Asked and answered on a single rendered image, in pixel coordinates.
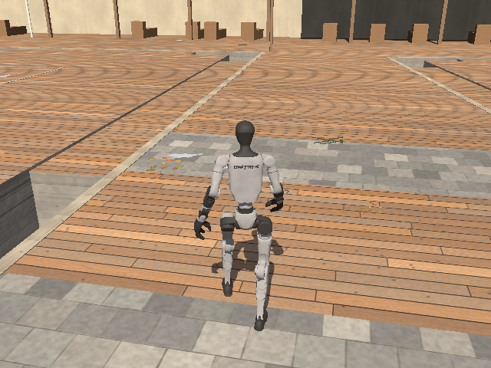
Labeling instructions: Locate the right robot upper arm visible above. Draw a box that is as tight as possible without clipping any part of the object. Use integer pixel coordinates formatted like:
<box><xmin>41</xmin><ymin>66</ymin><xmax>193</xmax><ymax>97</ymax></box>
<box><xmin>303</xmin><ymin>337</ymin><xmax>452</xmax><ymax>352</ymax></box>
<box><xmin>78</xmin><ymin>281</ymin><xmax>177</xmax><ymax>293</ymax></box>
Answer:
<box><xmin>261</xmin><ymin>153</ymin><xmax>282</xmax><ymax>194</ymax></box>

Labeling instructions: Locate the robot left hand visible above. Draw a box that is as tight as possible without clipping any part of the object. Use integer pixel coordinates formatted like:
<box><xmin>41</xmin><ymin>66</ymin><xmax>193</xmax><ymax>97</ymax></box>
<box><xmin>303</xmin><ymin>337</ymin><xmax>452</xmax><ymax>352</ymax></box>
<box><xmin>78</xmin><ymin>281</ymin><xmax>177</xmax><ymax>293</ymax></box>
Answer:
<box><xmin>194</xmin><ymin>219</ymin><xmax>211</xmax><ymax>240</ymax></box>

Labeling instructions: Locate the robot right hand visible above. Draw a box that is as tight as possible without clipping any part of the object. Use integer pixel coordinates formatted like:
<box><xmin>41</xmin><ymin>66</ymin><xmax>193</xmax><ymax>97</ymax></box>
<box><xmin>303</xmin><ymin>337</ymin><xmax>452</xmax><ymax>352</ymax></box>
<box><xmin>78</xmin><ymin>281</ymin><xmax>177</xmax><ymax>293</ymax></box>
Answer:
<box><xmin>265</xmin><ymin>199</ymin><xmax>283</xmax><ymax>212</ymax></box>

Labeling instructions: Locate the robot left thigh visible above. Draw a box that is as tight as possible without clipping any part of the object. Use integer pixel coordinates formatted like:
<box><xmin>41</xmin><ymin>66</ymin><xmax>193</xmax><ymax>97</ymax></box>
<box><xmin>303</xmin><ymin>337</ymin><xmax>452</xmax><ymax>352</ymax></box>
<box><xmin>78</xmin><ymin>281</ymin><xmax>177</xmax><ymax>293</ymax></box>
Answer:
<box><xmin>220</xmin><ymin>212</ymin><xmax>236</xmax><ymax>252</ymax></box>

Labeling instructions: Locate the left robot upper arm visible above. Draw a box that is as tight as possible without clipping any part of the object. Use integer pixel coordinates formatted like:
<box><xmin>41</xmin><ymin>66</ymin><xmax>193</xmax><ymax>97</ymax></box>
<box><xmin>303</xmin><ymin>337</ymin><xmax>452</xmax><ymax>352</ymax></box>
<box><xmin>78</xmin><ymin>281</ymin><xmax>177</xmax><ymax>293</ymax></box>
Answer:
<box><xmin>209</xmin><ymin>154</ymin><xmax>229</xmax><ymax>198</ymax></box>

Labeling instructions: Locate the left robot forearm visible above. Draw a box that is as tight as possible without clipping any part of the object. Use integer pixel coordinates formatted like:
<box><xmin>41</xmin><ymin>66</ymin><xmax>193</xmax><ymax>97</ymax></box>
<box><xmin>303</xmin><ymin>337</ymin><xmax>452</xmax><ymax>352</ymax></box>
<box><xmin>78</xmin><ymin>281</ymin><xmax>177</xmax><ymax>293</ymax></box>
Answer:
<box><xmin>196</xmin><ymin>186</ymin><xmax>215</xmax><ymax>222</ymax></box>

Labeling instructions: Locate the robot head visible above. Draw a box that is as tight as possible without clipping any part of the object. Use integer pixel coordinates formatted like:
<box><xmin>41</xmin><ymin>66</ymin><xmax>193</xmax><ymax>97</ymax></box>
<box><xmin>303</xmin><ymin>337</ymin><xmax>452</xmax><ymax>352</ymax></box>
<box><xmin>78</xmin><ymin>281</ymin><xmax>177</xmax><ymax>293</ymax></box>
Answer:
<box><xmin>233</xmin><ymin>120</ymin><xmax>258</xmax><ymax>157</ymax></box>

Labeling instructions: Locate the right robot forearm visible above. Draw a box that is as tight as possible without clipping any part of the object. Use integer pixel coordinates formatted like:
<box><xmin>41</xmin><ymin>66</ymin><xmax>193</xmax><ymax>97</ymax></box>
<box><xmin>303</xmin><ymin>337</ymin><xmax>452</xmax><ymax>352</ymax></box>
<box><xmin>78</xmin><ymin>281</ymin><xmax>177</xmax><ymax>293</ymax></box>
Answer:
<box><xmin>273</xmin><ymin>183</ymin><xmax>284</xmax><ymax>204</ymax></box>

